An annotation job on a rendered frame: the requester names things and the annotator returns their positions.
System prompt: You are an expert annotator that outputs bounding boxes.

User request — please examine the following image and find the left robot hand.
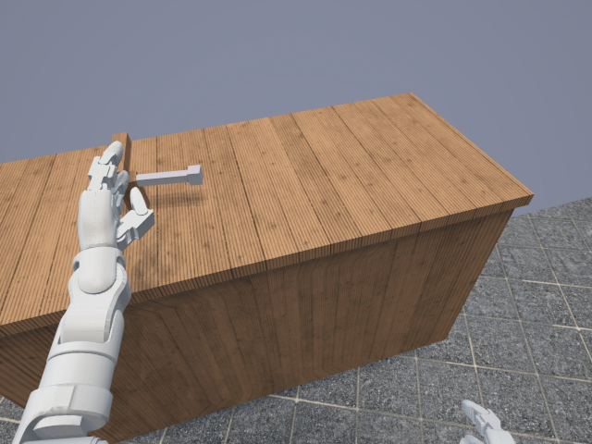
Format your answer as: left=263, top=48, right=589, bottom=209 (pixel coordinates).
left=78, top=141, right=155, bottom=252

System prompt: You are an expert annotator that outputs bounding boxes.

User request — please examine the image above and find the right robot hand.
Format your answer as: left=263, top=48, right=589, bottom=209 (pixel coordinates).
left=460, top=400, right=516, bottom=444

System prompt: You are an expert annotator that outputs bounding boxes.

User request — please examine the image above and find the counter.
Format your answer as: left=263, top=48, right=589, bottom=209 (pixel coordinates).
left=0, top=92, right=535, bottom=444

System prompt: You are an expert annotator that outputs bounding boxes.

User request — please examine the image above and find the tap lever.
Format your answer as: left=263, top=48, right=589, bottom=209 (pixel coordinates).
left=136, top=165, right=204, bottom=187

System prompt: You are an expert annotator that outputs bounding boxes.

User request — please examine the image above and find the left robot forearm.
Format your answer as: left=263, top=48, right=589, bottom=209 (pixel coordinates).
left=12, top=247, right=131, bottom=444

